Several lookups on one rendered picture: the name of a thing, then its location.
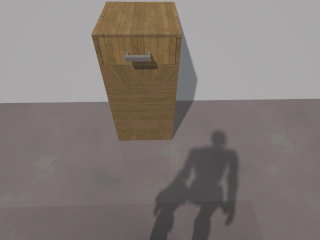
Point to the handle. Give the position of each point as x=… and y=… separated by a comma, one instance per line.
x=137, y=58

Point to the cabinet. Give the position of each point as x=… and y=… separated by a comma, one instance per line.
x=142, y=97

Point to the drawer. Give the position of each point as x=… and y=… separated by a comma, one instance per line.
x=162, y=50

